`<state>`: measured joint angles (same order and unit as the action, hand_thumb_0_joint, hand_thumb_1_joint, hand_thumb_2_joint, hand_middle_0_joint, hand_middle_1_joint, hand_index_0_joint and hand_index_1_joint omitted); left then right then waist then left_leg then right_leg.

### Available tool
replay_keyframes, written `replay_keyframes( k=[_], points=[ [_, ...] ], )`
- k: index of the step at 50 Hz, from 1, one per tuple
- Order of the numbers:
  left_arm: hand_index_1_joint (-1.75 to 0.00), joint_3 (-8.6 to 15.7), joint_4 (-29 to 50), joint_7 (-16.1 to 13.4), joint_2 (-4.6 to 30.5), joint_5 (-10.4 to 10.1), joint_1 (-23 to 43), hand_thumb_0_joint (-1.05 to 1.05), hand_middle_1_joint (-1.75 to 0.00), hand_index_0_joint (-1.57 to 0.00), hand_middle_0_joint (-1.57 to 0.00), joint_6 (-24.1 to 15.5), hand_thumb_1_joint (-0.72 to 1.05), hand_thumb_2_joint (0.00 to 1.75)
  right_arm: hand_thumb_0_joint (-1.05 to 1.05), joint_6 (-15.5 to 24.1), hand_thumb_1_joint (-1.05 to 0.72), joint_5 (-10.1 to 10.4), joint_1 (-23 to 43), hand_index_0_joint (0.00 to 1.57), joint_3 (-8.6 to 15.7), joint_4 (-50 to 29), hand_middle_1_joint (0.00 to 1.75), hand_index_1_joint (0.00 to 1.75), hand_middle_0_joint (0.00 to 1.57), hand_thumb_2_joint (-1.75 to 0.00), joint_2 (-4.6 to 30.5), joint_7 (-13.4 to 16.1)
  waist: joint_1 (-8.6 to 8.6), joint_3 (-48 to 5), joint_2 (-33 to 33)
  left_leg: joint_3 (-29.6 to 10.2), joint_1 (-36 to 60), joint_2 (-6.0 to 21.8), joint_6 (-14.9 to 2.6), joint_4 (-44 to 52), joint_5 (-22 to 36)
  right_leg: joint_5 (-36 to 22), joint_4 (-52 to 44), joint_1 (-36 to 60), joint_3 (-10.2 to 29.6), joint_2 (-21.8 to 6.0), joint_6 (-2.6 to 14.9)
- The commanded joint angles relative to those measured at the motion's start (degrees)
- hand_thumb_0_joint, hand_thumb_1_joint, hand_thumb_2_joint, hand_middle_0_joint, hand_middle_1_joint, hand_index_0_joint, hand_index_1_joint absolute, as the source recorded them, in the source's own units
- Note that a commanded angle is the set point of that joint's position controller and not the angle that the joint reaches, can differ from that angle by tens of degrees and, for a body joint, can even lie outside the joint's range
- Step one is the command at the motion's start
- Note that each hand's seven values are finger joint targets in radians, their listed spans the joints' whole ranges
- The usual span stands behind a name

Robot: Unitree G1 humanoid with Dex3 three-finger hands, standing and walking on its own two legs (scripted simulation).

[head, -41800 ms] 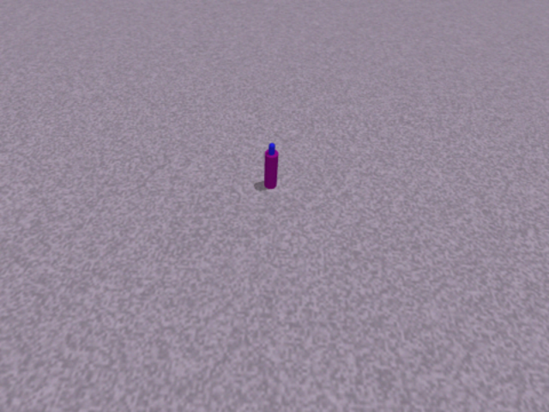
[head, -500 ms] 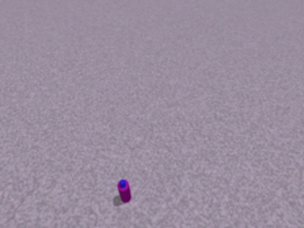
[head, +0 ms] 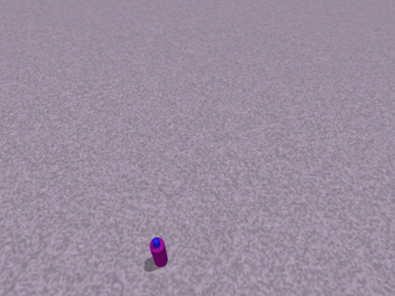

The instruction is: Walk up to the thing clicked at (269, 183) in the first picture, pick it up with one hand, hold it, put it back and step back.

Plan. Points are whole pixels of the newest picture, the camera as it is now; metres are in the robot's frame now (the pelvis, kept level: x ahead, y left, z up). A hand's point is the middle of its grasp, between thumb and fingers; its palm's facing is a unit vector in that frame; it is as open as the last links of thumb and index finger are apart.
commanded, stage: stand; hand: left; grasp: from the side
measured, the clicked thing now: (158, 251) +0.42 +0.16 -0.65
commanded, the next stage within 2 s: step back in 0.52 s
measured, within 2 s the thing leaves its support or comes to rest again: neither
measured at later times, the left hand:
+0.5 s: hand out of the picture +0.07 +0.24 -0.16, palm faces -0.01 -0.94 -0.33, open 7.4 cm
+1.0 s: hand out of the picture +0.09 +0.31 -0.18, palm faces -0.01 -0.94 -0.35, open 7.4 cm
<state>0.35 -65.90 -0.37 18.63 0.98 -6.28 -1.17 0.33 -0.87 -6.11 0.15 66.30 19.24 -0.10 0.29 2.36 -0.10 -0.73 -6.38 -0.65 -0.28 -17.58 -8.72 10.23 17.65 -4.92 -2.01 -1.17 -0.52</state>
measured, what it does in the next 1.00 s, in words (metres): steps on the spot: left foot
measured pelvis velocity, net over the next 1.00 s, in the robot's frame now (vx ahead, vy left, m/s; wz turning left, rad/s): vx -0.06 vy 0.05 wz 0.03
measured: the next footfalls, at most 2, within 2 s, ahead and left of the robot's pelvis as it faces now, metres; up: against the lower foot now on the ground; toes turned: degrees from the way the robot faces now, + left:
left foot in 0.84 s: -0.02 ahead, +0.14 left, +0.00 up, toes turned -1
right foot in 1.26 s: -0.08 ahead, -0.07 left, +0.00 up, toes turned +1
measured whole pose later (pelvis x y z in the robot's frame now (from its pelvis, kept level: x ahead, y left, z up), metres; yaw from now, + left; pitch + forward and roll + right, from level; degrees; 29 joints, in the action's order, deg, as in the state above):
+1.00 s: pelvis -0.06 +0.05 -0.02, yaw +2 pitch +0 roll -1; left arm 4.0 -51.4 -1.6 23.0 0.0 0.6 3.5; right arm -2.1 -1.6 -8.8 2.5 53.6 20.6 -0.5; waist 2.5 11.8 3.0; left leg -1.4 -17.4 -2.0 -3.0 -36.7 -18.8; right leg 31.5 61.8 -26.6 8.7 5.7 1.7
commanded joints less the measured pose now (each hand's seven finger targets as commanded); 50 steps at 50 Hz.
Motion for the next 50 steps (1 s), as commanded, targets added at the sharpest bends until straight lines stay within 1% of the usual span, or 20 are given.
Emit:
replay_keyframes(
  k=[1,4,16,22,25,26,30,32,34,36,39,40,41,42,43,44,45,46,49,50],
  points=[
    [-0.3,1.95,2.96,-0.84,11.8,-0.13,2.43,0.0,-0.3,-0.2,-0.2,-0.97,0.9,0.9,0.0,1.38,-0.9,0.05,2.21,0.2,2.26,-3.09,0.3,0.3,0.2,-0.9,11.16,1.03,-0.43,-3.18,0.05,-6.24,-0.33,7.45,-0.81,3.05,8.1,-6.09,-2.68,1.1,5.31,-6.83,1.17],
    [-0.3,1.88,3.04,-0.84,11.78,-0.19,1.84,0.0,-0.3,-0.2,-0.2,-1.08,0.9,0.9,0.0,1.45,-0.9,0.05,2.21,0.2,2.32,-3.15,0.3,0.3,0.2,-0.9,11.47,1.0,-0.4,-3.97,0.19,-6.05,0.89,7.55,-0.89,2.52,10.22,-8.17,-2.71,1.42,5.31,-6.95,1.06],
    [-0.3,2.05,2.95,-0.63,12.25,-0.36,1.62,0.0,-0.3,-0.2,-0.2,-0.82,0.9,0.9,0.0,1.26,-0.9,0.19,1.56,0.2,2.13,-2.87,0.3,0.3,0.2,-0.9,11.67,0.87,-0.28,-2.06,-0.25,-6.42,-0.93,7.28,-0.82,3.78,4.26,-3.09,-3.44,0.57,5.39,-6.71,1.43],
    [-0.3,2.13,3.33,-0.61,12.38,-0.28,1.46,0.0,-0.3,-0.2,-0.2,-0.88,0.9,0.9,0.0,1.43,-0.9,0.18,1.88,0.2,2.07,-3.33,0.3,0.3,0.2,-0.9,11.93,1.02,-0.29,-4.14,-0.9,-6.19,0.98,7.59,-0.86,2.85,8.34,-6.4,-2.92,1.14,5.48,-6.95,1.38],
    [-0.3,1.92,3.14,-0.48,11.92,-0.28,1.08,0.0,-0.3,-0.2,-0.2,-0.76,0.9,0.9,0.0,1.36,-0.9,0.23,1.79,0.2,1.97,-3.21,0.3,0.3,0.2,-0.9,12.06,0.99,-0.3,-2.44,-0.97,-6.43,0.06,7.43,-0.74,3.41,5.04,-3.86,-3.52,0.16,5.41,-6.75,1.36],
    [-0.3,5.19,4.53,-0.59,17.18,-1.38,1.5,0.0,-0.3,-0.2,-0.2,-0.22,0.9,0.9,0.0,0.41,-0.9,0.57,3.26,0.2,3.39,-5.33,0.3,0.3,0.2,-0.9,14.7,0.56,-0.34,3.92,0.72,-6.59,-4.49,6.34,-2.43,-3.78,16.23,-14.64,1.6,-3.84,6.23,-6.29,2.12],
    [-0.3,6.02,7.85,-0.96,16.51,-1.46,0.63,0.0,-0.3,-0.2,-0.2,0.38,0.9,0.9,0.0,-0.54,-0.9,1.43,1.13,0.2,4.23,-8.61,0.3,0.3,0.2,-0.9,13.63,0.47,0.28,-5.43,2.14,-3.63,-3.23,4.3,-3.24,-13.77,20.17,-23.94,5.65,-0.2,6.82,-8.73,6.15],
    [-0.3,6.48,9.99,-0.92,16.91,-1.19,2.63,0.0,-0.3,-0.2,-0.2,0.92,0.9,0.9,0.0,-1.31,-0.9,1.45,0.16,0.2,4.62,-9.74,0.3,0.3,0.2,-0.9,12.87,0.41,0.6,-6.42,4.44,-1.43,-4.67,1.31,-2.4,-19.47,10.68,-23.35,4.79,-1.77,9.87,-12.63,9.4],
    [-0.3,6.7,12.87,-1.0,17.56,-0.37,5.51,0.0,-0.3,-0.2,-0.2,1.31,0.9,0.9,0.0,-2.4,-0.9,0.97,-1.41,0.2,5.11,-11.04,0.3,0.3,0.2,-0.9,12.63,0.23,0.77,-5.79,9.08,-1.48,-6.96,-1.92,-2.39,-29.92,-12.91,-23.71,4.08,-5.88,14.31,-18.62,14.04],
    [-0.3,7.08,14.97,-1.14,18.46,0.74,7.01,0.0,-0.3,-0.2,-0.2,1.47,0.9,0.9,0.0,-3.25,-0.9,0.61,-3.68,0.2,5.44,-12.48,0.3,0.3,0.2,-0.9,13.29,-0.25,1.31,-4.67,10.55,-4.45,-9.31,-0.44,-3.19,-36.38,-21.69,-22.82,5.13,-9.52,15.54,-21.76,16.23],
    [-0.3,6.63,17.16,-1.15,17.59,0.77,10.5,0.0,-0.3,-0.2,-0.2,1.78,0.9,0.9,0.0,-2.75,-0.9,1.09,-6.74,0.2,5.89,-13.22,0.3,0.3,0.2,-0.9,13.08,-0.66,2.97,-3.84,10.21,-3.6,-8.98,0.85,-3.24,-27.5,-15.33,-19.71,10.46,-9.81,10.37,-16.71,11.76],
    [-0.3,6.36,17.15,-0.96,16.6,0.52,9.05,0.0,-0.3,-0.2,-0.2,2.16,0.9,0.9,0.0,-2.28,-0.9,0.88,-5.93,0.2,6.02,-13.24,0.3,0.3,0.2,-0.9,13.22,-0.63,1.84,-4.17,7.44,-1.3,-8.52,-0.06,-2.7,-21.1,-9.49,-17.88,14.04,-8.3,7.93,-13.44,9.86],
    [-0.3,6.17,17.57,-0.84,16.4,0.1,8.34,0.0,-0.3,-0.2,-0.2,2.62,0.9,0.9,0.0,-1.81,-0.9,0.43,-6.47,0.2,6.14,-13.62,0.3,0.3,0.2,-0.9,13.16,-0.41,2.32,-3.67,4.28,-1.4,-8.05,1.22,-2.32,-12.6,5.17,-14.35,18.37,-7.74,5.62,-10.24,7.17],
    [-0.3,5.98,17.96,-0.73,14.6,-0.67,6.98,0.0,-0.3,-0.2,-0.2,3.05,0.9,0.9,0.0,-1.39,-0.9,-0.25,-4.8,0.2,6.54,-14.27,0.3,0.3,0.2,-0.9,15.11,-0.08,1.21,-3.89,-3.66,-8.48,-6.52,6.18,-4.09,-7.69,19.36,-8.64,25.9,-9.13,2.36,-3.84,4.52],
    [-0.3,5.62,18.76,-0.98,12.68,-1.34,6.98,0.0,-0.3,-0.2,-0.2,3.34,0.9,0.9,0.0,-1.1,-0.9,-0.93,-4.56,0.2,7.46,-15.01,0.3,0.3,0.2,-0.9,18.97,0.13,1.48,-3.58,-11.42,-18.99,-2.61,12.35,-7.81,-6.32,31.22,7.06,34.5,-17.57,2.54,4.76,2.47],
    [-0.3,5.68,18.43,-1.43,12.17,-0.95,5.69,0.0,-0.3,-0.2,-0.2,4.0,0.9,0.9,0.0,-0.78,-0.9,-1.31,-5.33,0.2,7.44,-15.29,0.3,0.3,0.2,-0.9,19.05,0.36,1.17,-4.43,-8.23,-21.33,-1.37,15.81,-11.16,-6.58,33.01,25.06,40.21,-20.38,7.97,6.22,2.76],
    [-0.3,5.42,18.75,-1.8,12.07,-0.8,4.86,0.0,-0.3,-0.2,-0.2,4.1,0.9,0.9,0.0,-0.61,-0.9,-0.8,-5.16,0.2,7.45,-15.93,0.3,0.3,0.2,-0.9,20.86,0.63,1.79,-4.51,-9.19,-22.54,-2.66,18.31,-12.37,-7.32,38.33,28.6,44.5,-21.07,10.6,6.75,2.54],
    [-0.3,5.38,18.2,-2.24,12.31,-0.71,5.04,0.0,-0.3,-0.2,-0.2,4.02,0.9,0.9,0.0,-0.65,-0.9,-0.7,-3.42,0.2,7.57,-16.75,0.3,0.3,0.2,-0.9,21.28,0.89,2.03,-4.66,-11.25,-24.93,-4.26,18.6,-11.5,-5.5,33.77,27.74,47.74,-21.57,13.26,7.21,2.46],
    [-0.3,5.93,16.99,-2.11,13.98,-1.38,1.4,0.0,-0.3,-0.2,-0.2,4.34,0.9,0.9,0.0,-0.5,-0.9,-1.01,1.25,0.2,6.74,-18.79,0.3,0.3,0.2,-0.9,17.25,1.85,-1.1,-5.65,-9.22,-14.56,0.38,13.08,-10.23,-9.52,30.4,19.73,51.75,-24.29,14.16,6.59,2.32],
    [-0.3,5.98,17.33,-2.02,14.16,-1.14,0.41,0.0,-0.3,-0.2,-0.2,4.18,0.9,0.9,0.0,-0.36,-0.9,-0.74,0.59,0.2,6.44,-19.09,0.3,0.3,0.2,-0.9,15.82,2.16,-1.21,-6.97,-7.79,-13.95,4.28,12.77,-10.63,-10.53,30.4,18.57,51.38,-25.48,13.18,6.4,1.93]
  ],
)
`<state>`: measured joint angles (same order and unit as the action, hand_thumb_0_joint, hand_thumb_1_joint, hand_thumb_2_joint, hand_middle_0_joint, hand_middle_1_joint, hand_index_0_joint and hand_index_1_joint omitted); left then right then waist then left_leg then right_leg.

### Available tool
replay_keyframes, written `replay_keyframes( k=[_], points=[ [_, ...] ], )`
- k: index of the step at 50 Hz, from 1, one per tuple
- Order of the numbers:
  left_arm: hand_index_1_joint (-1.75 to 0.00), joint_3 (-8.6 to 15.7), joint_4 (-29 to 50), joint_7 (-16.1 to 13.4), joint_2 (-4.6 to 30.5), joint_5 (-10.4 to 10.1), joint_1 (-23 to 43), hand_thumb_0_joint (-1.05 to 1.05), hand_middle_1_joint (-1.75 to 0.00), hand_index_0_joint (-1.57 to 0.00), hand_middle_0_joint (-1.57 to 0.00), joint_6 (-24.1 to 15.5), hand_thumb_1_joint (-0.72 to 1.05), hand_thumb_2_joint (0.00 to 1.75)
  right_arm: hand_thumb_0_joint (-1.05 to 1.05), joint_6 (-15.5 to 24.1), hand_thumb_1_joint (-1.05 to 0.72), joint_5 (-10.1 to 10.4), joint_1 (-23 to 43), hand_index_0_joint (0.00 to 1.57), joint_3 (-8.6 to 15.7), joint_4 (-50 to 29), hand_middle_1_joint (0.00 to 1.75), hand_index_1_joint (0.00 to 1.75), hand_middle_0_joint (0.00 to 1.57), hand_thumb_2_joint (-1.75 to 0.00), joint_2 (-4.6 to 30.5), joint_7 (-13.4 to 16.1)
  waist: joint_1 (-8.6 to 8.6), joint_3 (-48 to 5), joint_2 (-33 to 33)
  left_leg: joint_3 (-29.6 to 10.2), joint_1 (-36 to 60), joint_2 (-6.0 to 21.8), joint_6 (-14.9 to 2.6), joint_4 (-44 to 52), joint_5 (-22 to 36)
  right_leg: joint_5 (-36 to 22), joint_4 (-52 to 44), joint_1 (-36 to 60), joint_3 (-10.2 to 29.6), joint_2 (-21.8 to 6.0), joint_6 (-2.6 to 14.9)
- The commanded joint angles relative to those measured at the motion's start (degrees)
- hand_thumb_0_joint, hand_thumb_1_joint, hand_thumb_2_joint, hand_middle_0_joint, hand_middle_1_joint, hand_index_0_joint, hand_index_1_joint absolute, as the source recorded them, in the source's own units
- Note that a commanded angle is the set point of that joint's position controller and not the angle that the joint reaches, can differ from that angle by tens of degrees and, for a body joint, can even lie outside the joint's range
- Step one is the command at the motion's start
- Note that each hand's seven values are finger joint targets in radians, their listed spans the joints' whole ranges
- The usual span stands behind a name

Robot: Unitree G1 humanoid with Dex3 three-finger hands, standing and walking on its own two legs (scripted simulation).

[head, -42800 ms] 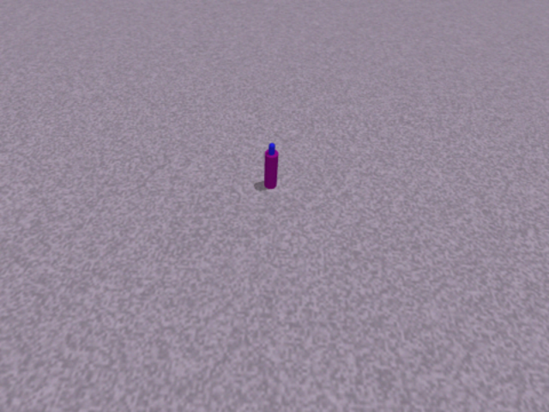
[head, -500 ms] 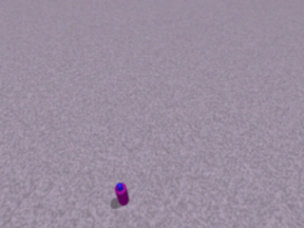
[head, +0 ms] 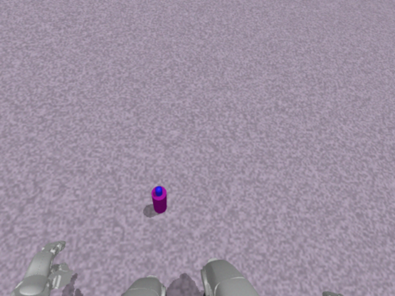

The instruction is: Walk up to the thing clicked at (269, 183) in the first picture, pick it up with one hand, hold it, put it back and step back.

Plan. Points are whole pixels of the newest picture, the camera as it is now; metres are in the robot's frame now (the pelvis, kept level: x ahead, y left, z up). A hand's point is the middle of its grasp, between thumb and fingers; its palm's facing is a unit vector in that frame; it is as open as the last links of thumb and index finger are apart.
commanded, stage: step back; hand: left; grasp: from the side
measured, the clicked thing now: (159, 198) +0.48 +0.09 -0.63
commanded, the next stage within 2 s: none
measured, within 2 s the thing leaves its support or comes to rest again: neither
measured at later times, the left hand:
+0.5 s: hand out of the picture +0.04 +0.27 -0.14, palm faces -0.07 -0.92 -0.39, open 7.4 cm
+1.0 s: hand out of the picture -0.11 +0.29 -0.16, palm faces -0.13 -0.91 -0.39, open 7.4 cm
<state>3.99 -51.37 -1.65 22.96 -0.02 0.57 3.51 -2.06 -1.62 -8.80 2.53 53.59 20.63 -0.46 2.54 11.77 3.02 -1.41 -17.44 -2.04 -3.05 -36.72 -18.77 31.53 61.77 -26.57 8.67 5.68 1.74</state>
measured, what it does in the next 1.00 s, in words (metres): walks backwards: right foot, then left foot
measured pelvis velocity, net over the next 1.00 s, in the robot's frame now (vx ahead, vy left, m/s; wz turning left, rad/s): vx -0.23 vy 0.02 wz -0.14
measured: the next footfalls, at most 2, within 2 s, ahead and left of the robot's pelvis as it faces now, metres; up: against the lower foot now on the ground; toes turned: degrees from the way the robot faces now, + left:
right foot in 0.26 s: -0.02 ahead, -0.12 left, +0.00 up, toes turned -1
left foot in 0.58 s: -0.10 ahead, +0.14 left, +0.00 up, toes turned -5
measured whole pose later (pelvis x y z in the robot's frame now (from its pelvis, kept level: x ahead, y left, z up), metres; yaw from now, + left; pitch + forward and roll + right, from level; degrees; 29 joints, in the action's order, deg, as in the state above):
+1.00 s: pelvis -0.23 +0.02 -0.01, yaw -8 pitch -2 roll +0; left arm 5.8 -47.3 0.5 23.4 1.3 -11.4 3.4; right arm -1.1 -1.4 -5.4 2.1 44.7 22.2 0.8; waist -0.7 10.8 1.8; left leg 1.6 -23.4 2.9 0.3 -39.0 -13.8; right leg 23.2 39.5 -14.4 4.6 0.9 -0.3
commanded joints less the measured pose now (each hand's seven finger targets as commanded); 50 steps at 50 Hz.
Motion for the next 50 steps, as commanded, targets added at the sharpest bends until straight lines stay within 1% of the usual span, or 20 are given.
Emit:
replay_keyframes(
  k=[1,6,9,12,14,15,16,18,20,25,27,28,29,30,31,32,35,43,48,50],
  points=[
    [-0.3,2.43,3.22,-0.61,9.8,0.21,-6.31,0.0,-0.3,-0.2,-0.2,-0.75,0.9,0.9,0.0,2.09,-0.9,0.2,1.18,0.2,3.95,-6.12,0.3,0.3,0.2,-0.9,13.71,2.74,-2.46,-17.58,-10.25,-13.99,18.88,14.71,-8.76,7.45,42.57,-2.29,6.14,-4.33,1.65,-0.8,-1.09],
    [-0.3,2.35,5.91,-0.29,8.49,0.74,-4.52,0.0,-0.3,-0.2,-0.2,-2.02,0.9,0.9,0.0,1.73,-0.9,0.68,-3.75,0.2,4.27,-6.05,0.3,0.3,0.2,-0.9,14.09,3.22,0.92,-17.12,-9.34,-14.18,24.93,16.26,-10.63,4.94,45.4,-2.0,-10.6,-3.64,-1.31,-3.01,-2.78],
    [-0.3,2.65,5.18,0.08,7.8,0.87,-7.49,0.0,-0.3,-0.2,-0.2,-2.38,0.9,0.9,0.0,1.27,-0.9,0.81,-0.65,0.2,4.19,-7.11,0.3,0.3,0.2,-0.9,15.0,2.86,-0.28,-16.66,-10.2,-11.62,16.88,14.83,-9.16,4.37,38.28,-5.88,-22.77,5.18,-5.45,-4.35,-1.33],
    [-0.3,3.0,2.56,0.23,7.9,1.54,-13.25,0.0,-0.3,-0.2,-0.2,-2.97,0.9,0.9,0.0,0.87,-0.9,1.48,2.98,0.2,3.9,-7.79,0.3,0.3,0.2,-0.9,14.89,2.23,-3.49,-17.09,-8.38,-9.98,5.92,13.01,-5.83,2.54,24.32,-22.3,-35.69,17.84,-6.47,-4.72,0.69],
    [-0.3,4.26,3.67,0.52,13.29,2.1,-12.52,0.0,-0.3,-0.2,-0.2,-3.24,0.9,0.9,0.0,0.87,-0.9,2.12,3.05,0.2,3.05,-8.68,0.3,0.3,0.2,-0.9,12.34,1.92,-2.99,-15.69,4.84,-4.62,-8.2,3.78,0.0,-6.1,3.34,-29.55,-38.28,21.8,10.86,-16.64,7.7],
    [-0.3,4.95,5.49,0.65,18.07,1.84,-8.25,0.0,-0.3,-0.2,-0.2,-3.03,0.9,0.9,0.0,0.35,-0.9,1.97,4.27,0.2,3.36,-8.55,0.3,0.3,0.2,-0.9,11.63,2.26,-4.54,-11.91,15.0,-0.79,-6.25,-3.88,2.14,-20.9,-15.22,-31.73,-43.77,10.0,22.4,-28.06,17.19],
    [-0.3,4.92,7.89,0.41,17.25,2.19,-4.2,0.0,-0.3,-0.2,-0.2,-3.36,0.9,0.9,0.0,0.1,-0.9,1.62,1.86,0.2,3.92,-7.38,0.3,0.3,0.2,-0.9,13.12,2.32,-2.85,-9.23,12.74,-6.45,-3.76,-1.94,2.86,-29.58,-17.61,-34.0,-43.35,4.86,24.2,-29.71,18.51],
    [-0.3,4.15,8.9,0.25,12.84,1.32,-4.02,0.0,-0.3,-0.2,-0.2,-3.37,0.9,0.9,0.0,0.49,-0.9,2.06,-0.65,0.2,3.4,-5.67,0.3,0.3,0.2,-0.9,13.43,1.69,-2.02,-9.24,5.53,-6.93,-4.37,-3.39,2.45,-29.57,-13.58,-40.46,-39.8,7.19,11.71,-22.84,15.11],
    [-0.3,3.97,9.18,0.0,11.38,1.79,-3.21,0.0,-0.3,-0.2,-0.2,-3.17,0.9,0.9,0.0,0.91,-0.9,1.97,-1.16,0.2,2.9,-5.3,0.3,0.3,0.2,-0.9,11.84,1.76,-2.01,-10.26,4.62,-5.46,-5.61,-4.92,2.93,-30.06,-10.9,-41.64,-37.61,9.74,5.82,-18.39,12.0],
    [-0.3,3.73,9.95,-0.06,11.0,2.16,-8.67,0.0,-0.3,-0.2,-0.2,-2.12,0.9,0.9,0.0,2.06,-0.9,1.65,-1.74,0.2,2.05,-6.92,0.3,0.3,0.2,-0.9,10.52,2.14,-4.13,-16.04,7.37,-1.41,-6.86,0.42,3.6,-2.07,-9.49,-47.33,-29.85,26.85,3.66,-16.36,9.04],
    [-0.3,3.49,10.73,0.3,11.36,0.98,-7.53,0.0,-0.3,-0.2,-0.2,-1.11,0.9,0.9,0.0,2.83,-0.9,0.95,-4.95,0.2,2.53,-5.83,0.3,0.3,0.2,-0.9,9.97,2.32,-2.08,-17.72,6.48,1.48,-0.53,0.56,3.3,16.16,5.21,-48.35,-22.37,27.54,1.12,-14.51,6.69],
    [-0.3,3.21,11.27,0.64,11.04,0.52,-7.03,0.0,-0.3,-0.2,-0.2,-0.47,0.9,0.9,0.0,3.14,-0.9,0.35,-5.58,0.2,3.21,-5.59,0.3,0.3,0.2,-0.9,10.54,2.39,-1.67,-17.66,4.73,-0.33,5.7,1.79,2.8,19.57,14.66,-43.08,-19.78,21.59,0.14,-12.43,4.65],
    [-0.3,2.56,11.78,0.8,8.31,0.28,-9.06,0.0,-0.3,-0.2,-0.2,-0.16,0.9,0.9,0.0,3.28,-0.9,-0.74,-4.43,0.2,4.44,-6.29,0.3,0.3,0.2,-0.9,14.68,2.49,-3.09,-17.35,-3.41,-11.69,13.14,10.08,0.99,17.47,25.37,-27.81,-14.71,9.36,-1.22,-7.2,1.6],
    [-0.3,2.3,11.7,0.53,6.34,0.26,-9.78,0.0,-0.3,-0.2,-0.2,-0.05,0.9,0.9,0.0,3.12,-0.9,-1.3,-1.36,0.2,5.19,-7.36,0.3,0.3,0.2,-0.9,18.85,2.31,-4.45,-15.04,-12.94,-22.95,17.06,18.77,-2.95,15.88,34.79,0.58,-8.12,-4.24,-2.24,1.35,0.12],
    [-0.3,3.26,11.75,-0.52,9.1,1.0,-6.66,0.0,-0.3,-0.2,-0.2,-0.12,0.9,0.9,0.0,2.81,-0.9,-0.43,-2.21,0.2,5.83,-8.12,0.3,0.3,0.2,-0.9,22.52,2.08,0.49,-13.6,-15.98,-27.44,5.64,26.38,-11.76,16.8,32.31,7.35,-0.8,0.31,2.07,0.26,-0.98],
    [-0.3,3.64,11.33,-0.68,10.75,1.58,-3.77,0.0,-0.3,-0.2,-0.2,-0.22,0.9,0.9,0.0,2.94,-0.9,-0.4,-0.81,0.2,5.89,-7.92,0.3,0.3,0.2,-0.9,21.54,2.27,0.77,-10.78,-14.35,-28.78,0.72,26.49,-13.94,18.35,28.12,4.72,5.88,1.2,3.34,-1.12,-0.95],
    [-0.3,3.8,9.03,0.34,9.37,0.2,-11.16,0.0,-0.3,-0.2,-0.2,-0.17,0.9,0.9,0.0,3.16,-0.9,-0.3,5.42,0.2,3.88,-9.34,0.3,0.3,0.2,-0.9,15.11,2.77,-5.16,-10.93,-11.2,-9.21,8.52,14.22,-6.33,12.36,35.99,-4.81,10.79,-4.02,4.42,1.04,-0.24],
    [-0.3,4.08,10.54,0.77,9.14,1.17,-9.82,0.0,-0.3,-0.2,-0.2,-0.82,0.9,0.9,0.0,2.72,-0.9,0.18,-1.92,0.2,4.84,-10.47,0.3,0.3,0.2,-0.9,15.76,3.19,0.26,-13.3,-11.76,-12.23,15.41,17.97,-12.07,9.52,31.98,-2.02,-4.92,-1.73,-0.08,-2.58,-3.95],
    [-0.3,4.4,7.15,1.7,8.49,1.5,-16.84,0.0,-0.3,-0.2,-0.2,-1.52,0.9,0.9,0.0,1.67,-0.9,0.18,2.34,0.2,4.81,-12.39,0.3,0.3,0.2,-0.9,17.31,2.6,-3.0,-16.94,-14.6,-9.44,6.54,15.19,-8.23,5.37,23.53,-11.17,-29.14,13.32,-6.81,-4.81,-1.36],
    [-0.3,4.93,5.65,1.69,9.75,2.17,-19.9,0.0,-0.3,-0.2,-0.2,-2.06,0.9,0.9,0.0,1.0,-0.9,1.18,3.12,0.2,4.26,-12.56,0.3,0.3,0.2,-0.9,15.31,2.34,-4.73,-18.37,-11.19,-7.25,0.0,11.25,-3.74,1.04,15.31,-20.71,-37.91,21.08,-5.1,-6.02,0.77]
  ],
)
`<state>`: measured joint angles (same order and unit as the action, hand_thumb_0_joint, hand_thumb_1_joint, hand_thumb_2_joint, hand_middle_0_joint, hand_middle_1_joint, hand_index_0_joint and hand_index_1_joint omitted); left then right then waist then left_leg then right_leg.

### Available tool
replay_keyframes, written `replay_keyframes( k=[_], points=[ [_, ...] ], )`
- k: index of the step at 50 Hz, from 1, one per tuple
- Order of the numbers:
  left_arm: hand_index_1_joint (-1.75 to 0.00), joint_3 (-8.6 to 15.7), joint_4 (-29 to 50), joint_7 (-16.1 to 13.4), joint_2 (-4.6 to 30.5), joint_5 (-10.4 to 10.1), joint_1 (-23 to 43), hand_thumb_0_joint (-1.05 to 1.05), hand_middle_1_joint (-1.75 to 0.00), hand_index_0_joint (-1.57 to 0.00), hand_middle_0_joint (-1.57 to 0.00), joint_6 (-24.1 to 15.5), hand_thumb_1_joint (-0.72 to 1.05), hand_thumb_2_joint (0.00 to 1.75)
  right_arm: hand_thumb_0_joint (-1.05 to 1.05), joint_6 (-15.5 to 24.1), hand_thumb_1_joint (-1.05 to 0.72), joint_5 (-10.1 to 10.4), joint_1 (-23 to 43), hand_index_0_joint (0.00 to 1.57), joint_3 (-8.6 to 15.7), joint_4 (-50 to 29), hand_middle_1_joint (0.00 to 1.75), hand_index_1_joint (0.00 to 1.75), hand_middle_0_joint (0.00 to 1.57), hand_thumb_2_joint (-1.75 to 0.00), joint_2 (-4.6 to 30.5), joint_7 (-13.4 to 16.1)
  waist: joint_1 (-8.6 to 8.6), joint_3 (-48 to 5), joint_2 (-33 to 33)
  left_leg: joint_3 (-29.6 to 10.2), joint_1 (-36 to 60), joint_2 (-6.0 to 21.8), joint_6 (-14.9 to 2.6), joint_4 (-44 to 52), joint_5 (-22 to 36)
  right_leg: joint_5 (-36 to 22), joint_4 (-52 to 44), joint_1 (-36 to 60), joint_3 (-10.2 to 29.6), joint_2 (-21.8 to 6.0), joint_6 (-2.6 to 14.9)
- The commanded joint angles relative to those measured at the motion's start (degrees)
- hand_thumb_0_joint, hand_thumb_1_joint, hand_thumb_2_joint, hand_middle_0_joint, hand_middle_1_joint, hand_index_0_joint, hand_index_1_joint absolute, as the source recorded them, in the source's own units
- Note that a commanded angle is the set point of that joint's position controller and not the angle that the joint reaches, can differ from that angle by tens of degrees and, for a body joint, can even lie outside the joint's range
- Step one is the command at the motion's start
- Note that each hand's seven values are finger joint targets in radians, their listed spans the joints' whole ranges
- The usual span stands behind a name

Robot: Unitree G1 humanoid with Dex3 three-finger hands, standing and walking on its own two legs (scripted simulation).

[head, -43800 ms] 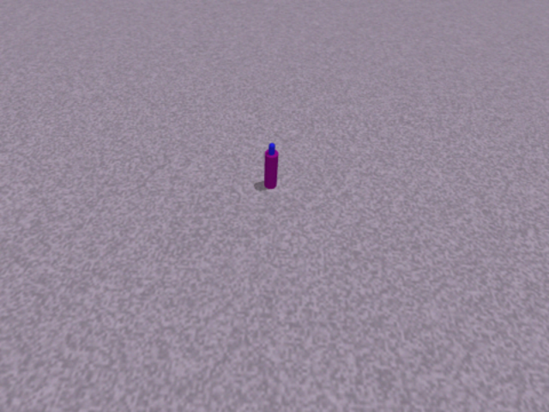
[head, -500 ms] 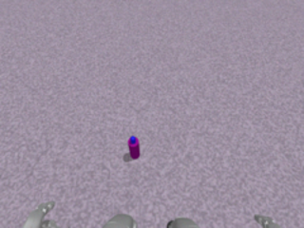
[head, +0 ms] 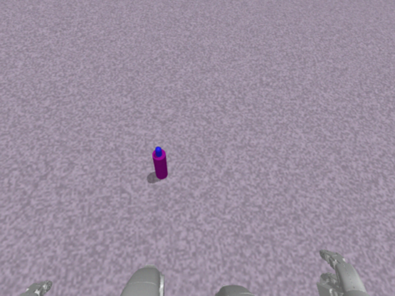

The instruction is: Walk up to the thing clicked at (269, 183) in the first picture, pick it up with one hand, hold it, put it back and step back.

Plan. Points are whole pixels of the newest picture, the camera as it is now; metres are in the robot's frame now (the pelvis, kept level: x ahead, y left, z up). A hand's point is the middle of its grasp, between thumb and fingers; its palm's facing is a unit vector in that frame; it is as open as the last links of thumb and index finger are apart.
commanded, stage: step back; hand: left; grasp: from the side
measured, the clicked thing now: (160, 162) +0.70 +0.17 -0.62
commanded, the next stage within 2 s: stand in 2.00 s
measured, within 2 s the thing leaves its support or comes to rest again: neither
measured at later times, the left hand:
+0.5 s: hand out of the picture -0.03 +0.24 -0.14, palm faces +0.08 -0.94 -0.33, open 7.4 cm
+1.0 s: hand out of the picture -0.26 +0.18 -0.12, palm faces +0.06 -0.90 -0.44, open 7.4 cm
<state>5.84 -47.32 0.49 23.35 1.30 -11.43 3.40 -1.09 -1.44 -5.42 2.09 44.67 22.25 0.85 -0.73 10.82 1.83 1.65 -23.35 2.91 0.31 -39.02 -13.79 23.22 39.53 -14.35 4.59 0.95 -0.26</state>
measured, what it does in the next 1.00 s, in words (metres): walks backwards: left foot, then right foot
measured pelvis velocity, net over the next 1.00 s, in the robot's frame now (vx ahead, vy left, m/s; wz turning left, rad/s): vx -0.31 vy -0.10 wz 0.08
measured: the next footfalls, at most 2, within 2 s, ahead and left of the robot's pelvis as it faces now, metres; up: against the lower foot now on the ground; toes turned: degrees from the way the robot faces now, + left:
left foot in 0.34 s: -0.11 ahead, +0.09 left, +0.00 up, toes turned +4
right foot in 0.74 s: -0.27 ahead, -0.21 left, +0.00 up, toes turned +5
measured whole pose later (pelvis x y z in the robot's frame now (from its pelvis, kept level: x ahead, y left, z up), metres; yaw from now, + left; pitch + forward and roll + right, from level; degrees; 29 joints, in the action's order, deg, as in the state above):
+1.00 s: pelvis -0.31 -0.10 +0.01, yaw +4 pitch -1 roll +1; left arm 4.2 -47.5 0.1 20.7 3.1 -13.0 2.1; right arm -2.2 -0.7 -11.4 2.4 49.2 23.6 1.3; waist -1.5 6.1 -1.6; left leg -5.8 -25.3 -4.6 0.9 -61.3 -27.8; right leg 17.4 37.5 -19.5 0.3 -1.4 1.0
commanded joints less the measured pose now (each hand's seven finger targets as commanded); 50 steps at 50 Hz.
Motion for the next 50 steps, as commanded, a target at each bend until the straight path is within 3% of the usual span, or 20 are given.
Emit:
replay_keyframes(
  k=[1,2,3,7,13,16,17,19,20,21,24,30,34,37,38,39,40,41,44,50],
  points=[
    [-0.3,4.1,2.57,-0.37,13.77,1.67,-6.82,0.0,-0.3,-0.2,-0.2,-2.22,0.9,0.9,0.0,-0.01,-0.9,1.6,-0.89,0.2,4.16,-4.31,0.3,0.3,0.2,-0.9,11.42,1.06,-0.97,-15.83,1.2,-8.71,-4.12,-0.7,-3.37,-4.81,1.15,-14.84,-15.74,10.53,13.77,-9.49,5.9],
    [-0.3,4.89,4.79,-0.14,17.97,0.86,-1.99,0.0,-0.3,-0.2,-0.2,-1.87,0.9,0.9,0.0,-0.06,-0.9,1.72,-0.52,0.2,3.77,-4.84,0.3,0.3,0.2,-0.9,9.55,1.83,-1.48,-11.86,12.48,-4.59,-6.39,-9.14,-0.71,-16.57,-19.6,-14.53,-20.09,0.21,22.0,-18.98,13.71],
    [-0.3,5.0,7.07,-0.6,19.91,1.3,2.37,0.0,-0.3,-0.2,-0.2,-1.97,0.9,0.9,0.0,-0.13,-0.9,1.47,-0.94,0.2,4.76,-3.87,0.3,0.3,0.2,-0.9,11.67,2.43,-1.89,-9.44,15.51,-8.07,-2.25,-6.58,-0.06,-26.62,-23.29,-15.41,-22.03,-9.85,28.26,-24.78,18.65],
    [-0.3,3.08,8.37,-1.31,11.34,1.31,8.3,0.0,-0.3,-0.2,-0.2,-2.0,0.9,0.9,0.0,0.35,-0.9,1.72,-5.61,0.2,3.95,-0.11,0.3,0.3,0.2,-0.9,10.89,1.59,1.64,-7.31,7.36,-9.13,-2.83,-9.91,-0.41,-30.43,-13.96,-24.11,-15.55,-6.37,7.33,-11.7,11.51],
    [-0.3,2.74,9.07,-2.21,10.45,1.57,2.15,0.0,-0.3,-0.2,-0.2,-1.48,0.9,0.9,0.0,1.59,-0.9,0.87,-6.63,0.2,3.11,-0.98,0.3,0.3,0.2,-0.9,9.24,1.82,-1.78,-13.82,10.66,-4.67,-3.8,-4.88,0.51,-6.39,-17.36,-36.97,-8.9,13.32,8.28,-14.06,12.39],
    [-0.3,2.14,10.04,-1.85,10.62,0.31,3.95,0.0,-0.3,-0.2,-0.2,-0.28,0.9,0.9,0.0,2.29,-0.9,0.14,-11.28,0.2,3.81,0.84,0.3,0.3,0.2,-0.9,9.05,1.66,0.71,-17.4,7.86,-0.93,6.03,-4.59,-0.76,16.8,0.06,-37.29,0.74,12.67,4.42,-11.35,9.38],
    [-0.3,1.65,10.74,-1.56,9.55,-0.1,4.66,0.0,-0.3,-0.2,-0.2,0.27,0.9,0.9,0.0,2.42,-0.9,-0.4,-11.91,0.2,4.36,1.07,0.3,0.3,0.2,-0.9,10.12,1.74,0.82,-17.27,5.51,-4.59,11.0,-2.72,-1.54,18.59,9.03,-29.94,2.58,6.25,4.07,-9.59,6.79],
    [-0.3,1.18,11.08,-1.65,6.62,-0.42,3.21,0.0,-0.3,-0.2,-0.2,0.56,0.9,0.9,0.0,2.23,-0.9,-1.57,-7.23,0.2,5.99,-0.63,0.3,0.3,0.2,-0.9,18.63,1.57,-1.2,-14.74,-11.19,-27.98,18.23,16.08,-9.91,16.85,27.53,10.51,16.99,-16.59,-1.06,3.91,1.8],
    [-0.3,2.27,11.16,-2.38,9.39,0.15,6.36,0.0,-0.3,-0.2,-0.2,0.65,0.9,0.9,0.0,2.13,-0.9,-0.88,-7.63,0.2,6.66,-1.53,0.3,0.3,0.2,-0.9,22.09,1.56,3.17,-13.57,-14.41,-34.15,7.32,23.02,-17.35,18.66,25.0,15.78,25.6,-12.09,5.12,2.89,1.08],
    [-0.3,2.8,10.38,-2.42,11.29,0.47,7.41,0.0,-0.3,-0.2,-0.2,0.77,0.9,0.9,0.0,2.46,-0.9,-0.89,-5.07,0.2,6.66,-1.36,0.3,0.3,0.2,-0.9,20.36,1.98,2.37,-10.68,-12.34,-32.94,3.94,22.53,-17.9,19.21,22.58,12.98,31.75,-11.52,8.36,2.38,1.25],
    [-0.3,2.65,7.65,-1.56,9.63,-0.66,1.82,0.0,-0.3,-0.2,-0.2,1.04,0.9,0.9,0.0,2.47,-0.9,-1.01,0.04,0.2,4.59,-2.25,0.3,0.3,0.2,-0.9,14.01,2.37,-1.98,-9.27,-8.02,-14.0,7.97,10.86,-11.38,14.54,27.32,4.53,37.18,-15.52,8.75,5.6,1.23],
    [-0.3,2.19,7.62,-1.22,8.77,0.33,2.67,0.0,-0.3,-0.2,-0.2,-0.32,0.9,0.9,0.0,1.81,-0.9,-0.43,-6.13,0.2,5.11,-1.93,0.3,0.3,0.2,-0.9,13.36,2.08,2.74,-12.81,-11.18,-13.37,21.69,10.95,-14.55,10.47,27.48,6.43,21.55,-16.88,3.7,2.83,-2.46],
    [-0.3,1.61,5.36,-0.92,8.6,0.09,0.13,0.0,-0.3,-0.2,-0.2,-0.91,0.9,0.9,0.0,0.56,-0.9,-0.9,-4.01,0.2,5.13,-3.0,0.3,0.3,0.2,-0.9,15.68,1.5,2.33,-16.5,-15.79,-11.96,16.71,10.96,-13.75,8.81,24.47,5.15,3.67,-5.52,-2.75,-0.16,-1.42],
    [-0.3,2.07,0.91,-0.71,8.69,0.29,-8.44,0.0,-0.3,-0.2,-0.2,-1.29,0.9,0.9,0.0,-0.46,-0.9,0.22,0.44,0.2,4.78,-3.96,0.3,0.3,0.2,-0.9,15.46,1.03,-2.31,-19.02,-13.72,-8.62,9.29,7.58,-8.91,3.12,14.66,-8.41,-15.3,5.47,-5.74,0.05,1.76],
    [-0.3,3.07,0.66,-0.63,12.08,1.06,-8.46,0.0,-0.3,-0.2,-0.2,-1.43,0.9,0.9,0.0,-0.65,-0.9,0.7,0.62,0.2,3.96,-4.55,0.3,0.3,0.2,-0.9,12.56,1.01,-2.1,-16.56,-5.99,-7.35,-0.07,3.1,-5.31,-2.9,5.28,-8.02,-14.56,7.06,3.81,-4.38,3.44],
    [-0.3,4.52,2.35,-0.43,17.74,1.55,-7.07,0.0,-0.3,-0.2,-0.2,-1.44,0.9,0.9,0.0,-0.53,-0.9,0.84,-0.38,0.2,2.89,-5.95,0.3,0.3,0.2,-0.9,8.52,1.49,-2.06,-12.78,10.43,-4.88,-13.6,-6.75,-1.81,-11.85,-15.65,-7.12,-17.75,6.35,20.36,-15.24,7.87],
    [-0.3,4.95,4.84,-0.81,22.21,1.93,-1.33,0.0,-0.3,-0.2,-0.2,-1.1,0.9,0.9,0.0,-0.54,-0.9,0.69,1.82,0.2,4.22,-6.31,0.3,0.3,0.2,-0.9,10.52,2.67,-4.34,-9.9,14.06,-8.53,-7.95,-7.22,0.21,-24.26,-23.76,-7.18,-22.69,-9.84,29.05,-25.55,17.74],
    [-0.3,4.54,5.89,-1.13,20.46,1.52,2.67,0.0,-0.3,-0.2,-0.2,-1.29,0.9,0.9,0.0,-0.38,-0.9,0.96,0.81,0.2,5.22,-4.61,0.3,0.3,0.2,-0.9,12.61,2.69,-2.21,-6.13,12.31,-10.8,-4.15,-4.89,-0.24,-28.04,-22.03,-5.26,-24.32,-17.47,28.67,-25.93,17.91],
    [-0.3,2.32,6.05,-1.67,12.4,1.54,7.78,0.0,-0.3,-0.2,-0.2,-2.19,0.9,0.9,0.0,-0.39,-0.9,1.21,-4.71,0.2,3.76,-0.49,0.3,0.3,0.2,-0.9,10.94,1.67,2.28,-6.86,6.0,-10.39,-4.9,-9.54,-0.51,-31.25,-12.75,-20.69,-14.3,-8.57,6.03,-11.73,9.83],
    [-0.3,3.21,4.56,-1.75,13.18,2.1,-0.19,0.0,-0.3,-0.2,-0.2,-3.64,0.9,0.9,0.0,1.4,-0.9,-0.04,-3.98,0.2,3.3,0.41,0.3,0.3,0.2,-0.9,10.31,0.73,-3.38,-12.87,9.4,-5.48,-7.13,-3.67,1.01,-8.67,-16.86,-1.7,-14.76,10.65,11.66,-15.53,12.44]
  ],
)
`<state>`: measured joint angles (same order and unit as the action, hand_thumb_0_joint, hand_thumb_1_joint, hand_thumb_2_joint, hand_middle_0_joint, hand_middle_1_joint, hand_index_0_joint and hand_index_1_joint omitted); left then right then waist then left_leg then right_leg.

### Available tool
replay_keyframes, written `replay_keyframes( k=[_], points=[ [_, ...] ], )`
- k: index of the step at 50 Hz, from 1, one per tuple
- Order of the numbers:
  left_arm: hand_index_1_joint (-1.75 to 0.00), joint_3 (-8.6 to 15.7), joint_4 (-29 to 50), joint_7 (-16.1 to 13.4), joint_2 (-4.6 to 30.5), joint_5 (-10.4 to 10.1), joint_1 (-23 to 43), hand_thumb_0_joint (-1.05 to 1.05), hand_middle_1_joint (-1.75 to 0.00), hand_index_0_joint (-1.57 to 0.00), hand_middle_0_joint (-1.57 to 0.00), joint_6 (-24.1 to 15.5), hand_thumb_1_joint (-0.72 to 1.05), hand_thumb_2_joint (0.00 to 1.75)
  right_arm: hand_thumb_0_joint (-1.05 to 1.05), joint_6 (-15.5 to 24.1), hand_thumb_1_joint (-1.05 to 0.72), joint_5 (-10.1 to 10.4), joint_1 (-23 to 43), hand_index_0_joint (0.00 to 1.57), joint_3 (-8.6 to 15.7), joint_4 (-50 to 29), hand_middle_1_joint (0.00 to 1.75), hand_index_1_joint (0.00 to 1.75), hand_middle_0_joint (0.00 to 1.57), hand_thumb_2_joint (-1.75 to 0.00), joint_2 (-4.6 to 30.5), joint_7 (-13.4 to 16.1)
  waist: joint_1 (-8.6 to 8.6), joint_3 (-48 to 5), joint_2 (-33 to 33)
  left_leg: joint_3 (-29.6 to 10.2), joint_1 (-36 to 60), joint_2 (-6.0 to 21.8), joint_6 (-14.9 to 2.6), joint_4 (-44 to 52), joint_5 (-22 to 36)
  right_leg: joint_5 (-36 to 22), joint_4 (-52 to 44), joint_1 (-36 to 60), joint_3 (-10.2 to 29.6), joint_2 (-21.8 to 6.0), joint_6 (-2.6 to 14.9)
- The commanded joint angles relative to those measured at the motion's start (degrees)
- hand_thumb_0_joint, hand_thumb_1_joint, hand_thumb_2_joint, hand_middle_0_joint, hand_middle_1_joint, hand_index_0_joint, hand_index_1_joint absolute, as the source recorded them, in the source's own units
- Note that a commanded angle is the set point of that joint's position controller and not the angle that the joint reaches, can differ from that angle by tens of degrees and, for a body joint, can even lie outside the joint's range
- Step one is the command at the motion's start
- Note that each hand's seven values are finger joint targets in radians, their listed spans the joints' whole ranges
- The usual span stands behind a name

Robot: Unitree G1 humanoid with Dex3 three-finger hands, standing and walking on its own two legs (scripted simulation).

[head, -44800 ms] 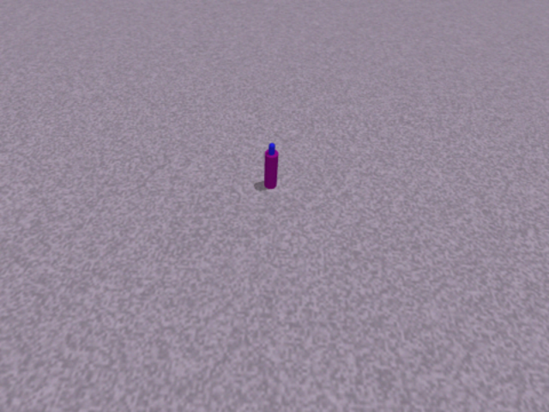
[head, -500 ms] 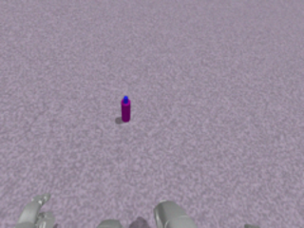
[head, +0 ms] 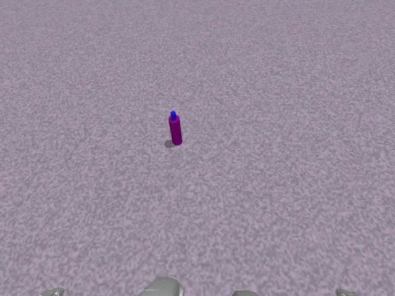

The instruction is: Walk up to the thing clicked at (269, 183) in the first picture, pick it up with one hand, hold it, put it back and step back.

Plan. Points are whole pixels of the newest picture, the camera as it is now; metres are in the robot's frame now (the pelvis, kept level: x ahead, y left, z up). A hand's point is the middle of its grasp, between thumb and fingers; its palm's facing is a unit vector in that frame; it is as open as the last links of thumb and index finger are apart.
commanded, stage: step back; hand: left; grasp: from the side
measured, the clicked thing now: (175, 127) +1.03 +0.19 -0.63
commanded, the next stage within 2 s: stand in 1.00 s
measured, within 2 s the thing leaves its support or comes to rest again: neither
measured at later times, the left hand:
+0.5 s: hand out of the picture -0.02 +0.26 -0.14, palm faces +0.10 -0.92 -0.38, open 7.4 cm
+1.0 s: hand out of the picture +0.07 +0.29 -0.15, palm faces +0.04 -0.92 -0.38, open 7.4 cm
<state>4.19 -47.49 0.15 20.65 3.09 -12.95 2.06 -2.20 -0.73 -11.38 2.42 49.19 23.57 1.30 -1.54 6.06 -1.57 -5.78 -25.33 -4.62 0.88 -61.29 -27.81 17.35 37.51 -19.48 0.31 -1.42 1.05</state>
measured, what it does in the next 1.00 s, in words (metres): steps on the spot: left foot, then left foot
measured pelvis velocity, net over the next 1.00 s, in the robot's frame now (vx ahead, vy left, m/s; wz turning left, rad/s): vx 0.00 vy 0.02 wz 0.04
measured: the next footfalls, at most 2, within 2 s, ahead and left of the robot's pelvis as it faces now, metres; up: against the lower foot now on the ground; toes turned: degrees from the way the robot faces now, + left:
left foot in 0.10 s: -0.01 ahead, +0.12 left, +0.00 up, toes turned +2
left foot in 0.68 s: +0.07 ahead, +0.16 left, +0.00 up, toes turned +5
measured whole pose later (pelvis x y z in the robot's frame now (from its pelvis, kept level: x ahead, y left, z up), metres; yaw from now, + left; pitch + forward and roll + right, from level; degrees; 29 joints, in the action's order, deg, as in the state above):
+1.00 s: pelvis +0.00 +0.02 +0.00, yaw +2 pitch -2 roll -1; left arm 2.9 -58.1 -0.1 21.4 1.1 -8.9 -1.3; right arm 0.1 -0.7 -4.7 1.5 57.7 19.7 -0.2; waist -0.2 4.6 -1.1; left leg 1.5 -18.7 3.7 1.0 -36.6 -16.1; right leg 19.6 34.4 -12.9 -0.7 -0.8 -1.0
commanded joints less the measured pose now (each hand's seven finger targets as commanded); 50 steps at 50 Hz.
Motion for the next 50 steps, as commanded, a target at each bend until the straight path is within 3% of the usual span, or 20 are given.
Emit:
replay_keyframes(
  k=[1,4,5,7,8,11,14,18,20,22,25,33,34,36,37,38,42,46,49,50],
  points=[
    [-0.3,4.84,4.34,-1.28,16.02,0.11,0.57,0.0,-0.3,-0.2,-0.2,-2.28,0.9,0.9,0.0,2.74,-0.9,-1.0,2.45,0.2,3.19,-3.71,0.3,0.3,0.2,-0.9,9.25,0.0,-3.05,-8.39,12.86,2.88,-3.45,4.3,0.11,18.63,-4.04,6.59,-13.06,16.31,16.81,-13.89,11.5],
    [-0.3,3.68,3.48,-0.52,16.15,-0.99,2.74,0.0,-0.3,-0.2,-0.2,-1.62,0.9,0.9,0.0,3.63,-0.9,-1.29,-3.44,0.2,3.59,0.55,0.3,0.3,0.2,-0.9,7.91,-0.41,0.61,-7.92,11.76,6.51,15.64,2.63,-2.24,40.68,5.33,6.9,-10.07,4.55,12.43,-11.83,8.05],
    [-0.3,2.72,3.36,-0.47,13.56,-1.01,1.44,0.0,-0.3,-0.2,-0.2,-1.51,0.9,0.9,0.0,3.92,-0.9,-1.69,-4.64,0.2,4.26,1.68,0.3,0.3,0.2,-0.9,8.99,-0.42,0.71,-8.06,6.87,1.27,22.7,4.21,-3.43,42.36,8.0,6.2,-4.68,-1.82,9.53,-9.27,5.09],
    [-0.3,2.33,3.1,-0.51,10.96,-2.19,5.15,0.0,-0.3,-0.2,-0.2,-1.8,0.9,0.9,0.0,4.29,-0.9,-2.38,-0.98,0.2,5.15,0.42,0.3,0.3,0.2,-0.9,16.9,-0.47,1.75,-3.84,-8.96,-27.81,15.32,23.6,-12.67,50.42,-18.3,13.79,9.63,-14.34,-1.19,0.0,-0.27],
    [-0.3,3.62,2.31,-0.43,15.49,-1.57,8.43,0.0,-0.3,-0.2,-0.2,-2.15,0.9,0.9,0.0,4.37,-0.9,-1.61,2.48,0.2,5.47,0.12,0.3,0.3,0.2,-0.9,18.04,-0.65,2.33,1.55,-7.56,-29.06,1.54,26.56,-16.16,52.29,-23.03,13.82,14.13,-6.48,4.06,-3.27,-0.19],
    [-0.3,2.99,-0.55,0.86,12.39,-2.29,3.97,0.0,-0.3,-0.2,-0.2,-2.83,0.9,0.9,0.0,5.08,-0.9,-2.17,5.02,0.2,3.0,-0.19,0.3,0.3,0.2,-0.9,10.21,-0.86,-0.35,2.62,-5.48,-10.46,5.35,15.33,-10.21,47.2,-6.0,7.26,8.64,-3.64,1.53,-1.12,0.48],
    [-0.3,3.01,-2.49,1.12,12.19,-2.05,3.63,0.0,-0.3,-0.2,-0.2,-3.32,0.9,0.9,0.0,4.64,-0.9,-1.88,2.47,0.2,4.09,1.12,0.3,0.3,0.2,-0.9,12.1,-1.56,1.67,1.21,-7.84,-9.66,5.17,14.8,-9.31,47.02,-9.9,7.23,1.38,1.82,-2.45,1.16,-0.4],
    [-0.3,3.3,-6.1,-0.32,11.99,-1.03,-4.04,0.0,-0.3,-0.2,-0.2,-5.05,0.9,0.9,0.0,2.59,-0.9,-1.18,2.3,0.2,3.39,0.68,0.3,0.3,0.2,-0.9,9.01,-1.99,-1.58,-4.25,-3.38,-1.07,1.64,10.17,-6.57,30.64,-5.77,2.32,-13.8,17.13,-1.41,2.43,0.96],
    [-0.3,5.03,-5.93,-0.93,19.23,-0.18,-5.73,0.0,-0.3,-0.2,-0.2,-5.92,0.9,0.9,0.0,2.77,-0.9,-1.1,3.21,0.2,2.53,-1.23,0.3,0.3,0.2,-0.9,5.67,-1.62,-3.39,-3.41,10.63,2.24,-13.33,1.54,-2.72,10.08,-5.69,21.43,-25.21,19.36,31.22,-17.86,9.33],
    [-0.3,5.02,-3.63,-0.89,20.45,-0.74,0.22,0.0,-0.3,-0.2,-0.2,-6.24,0.9,0.9,0.0,3.35,-0.9,-1.3,2.26,0.2,4.24,-0.01,0.3,0.3,0.2,-0.9,10.8,-1.24,-1.03,2.68,5.6,-3.7,-8.95,6.71,-2.4,5.85,-3.38,19.83,-25.2,7.36,34.35,-23.57,15.21],
    [-0.3,3.82,-4.21,-1.0,16.68,-1.18,-0.25,0.0,-0.3,-0.2,-0.2,-7.34,0.9,0.9,0.0,4.02,-0.9,-0.93,1.24,0.2,3.9,1.14,0.3,0.3,0.2,-0.9,8.82,-1.87,-0.05,-0.93,5.35,-2.46,-5.68,6.89,-1.81,8.99,1.89,-0.84,-21.2,10.8,18.28,-16.1,10.96],
    [-0.3,1.38,-3.51,-0.71,14.15,-2.25,3.33,0.0,-0.3,-0.2,-0.2,-4.92,0.9,0.9,0.0,4.27,-0.9,-0.7,-0.59,0.2,3.85,3.84,0.3,0.3,0.2,-0.9,6.46,-1.55,2.22,-6.61,9.05,8.73,17.38,3.53,-1.07,33.94,20.09,-20.1,-4.15,1.39,1.83,-7.72,4.83],
    [-0.3,0.89,-3.44,-0.76,12.69,-2.41,1.97,0.0,-0.3,-0.2,-0.2,-4.52,0.9,0.9,0.0,4.48,-0.9,-0.8,-1.14,0.2,3.95,4.05,0.3,0.3,0.2,-0.9,7.53,-1.13,2.23,-7.86,6.89,6.18,20.47,5.41,-2.28,34.52,23.37,-20.2,-0.66,0.26,0.92,-6.43,3.36],
    [-0.3,-0.12,-3.4,-0.86,9.38,-3.5,0.69,0.0,-0.3,-0.2,-0.2,-3.39,0.9,0.9,0.0,5.05,-0.9,-0.99,0.56,0.2,4.48,3.3,0.3,0.3,0.2,-0.9,13.37,-0.45,1.27,-10.78,-5.92,-15.46,17.67,21.99,-9.82,41.6,19.21,3.86,7.5,-2.79,-1.63,1.02,0.01],
    [-0.3,0.96,-4.97,-1.27,12.7,-3.27,1.25,0.0,-0.3,-0.2,-0.2,-2.68,0.9,0.9,0.0,4.78,-0.9,-0.62,2.69,0.2,4.88,3.23,0.3,0.3,0.2,-0.9,15.99,-0.58,2.15,-9.05,-7.08,-18.59,10.47,25.24,-14.51,43.29,13.82,15.74,11.46,1.29,0.9,-0.15,0.11],
    [-0.3,0.92,-5.64,-1.13,13.42,-3.01,1.83,0.0,-0.3,-0.2,-0.2,-2.42,0.9,0.9,0.0,4.59,-0.9,-1.04,4.74,0.2,4.83,3.43,0.3,0.3,0.2,-0.9,15.45,-0.56,1.47,-6.29,-6.29,-17.51,7.6,24.27,-14.53,44.05,9.97,16.28,12.21,1.97,2.42,-1.4,0.25],
    [-0.3,0.97,-7.7,-0.81,11.77,-2.99,-1.52,0.0,-0.3,-0.2,-0.2,-2.76,0.9,0.9,0.0,4.84,-0.9,-1.37,6.98,0.2,3.86,3.74,0.3,0.3,0.2,-0.9,12.93,-0.35,0.08,-5.89,-9.75,-8.23,11.24,19.34,-10.16,39.59,19.16,10.11,4.65,0.65,0.53,-1.46,0.53],
    [-0.3,1.93,-9.34,-1.49,13.12,-1.88,-0.77,0.0,-0.3,-0.2,-0.2,-4.14,0.9,0.9,0.0,3.83,-0.9,0.24,9.31,0.2,2.4,3.82,0.3,0.3,0.2,-0.9,9.16,-0.37,-0.94,-9.26,-3.43,-0.04,7.67,14.45,-4.98,29.88,30.18,-10.92,-10.73,13.62,2.54,-2.26,0.95],
    [-0.3,1.71,-7.66,-1.06,16.78,-1.74,7.36,0.0,-0.3,-0.2,-0.2,-4.11,0.9,0.9,0.0,3.44,-0.9,0.37,7.28,0.2,1.87,5.65,0.3,0.3,0.2,-0.9,6.33,-0.29,2.74,-7.31,6.75,4.52,11.38,8.59,-1.64,29.35,9.58,-4.73,-13.87,2.51,13.37,-11.58,6.47],
    [-0.3,-0.04,-8.77,-0.45,14.22,-2.14,8.99,0.0,-0.3,-0.2,-0.2,-4.35,0.9,0.9,0.0,3.71,-0.9,0.78,6.27,0.2,1.3,7.03,0.3,0.3,0.2,-0.9,7.27,-0.87,3.59,-6.56,4.32,2.63,16.61,9.5,-2.34,34.44,13.59,-3.21,-15.56,1.1,11.21,-10.0,4.08]
  ],
)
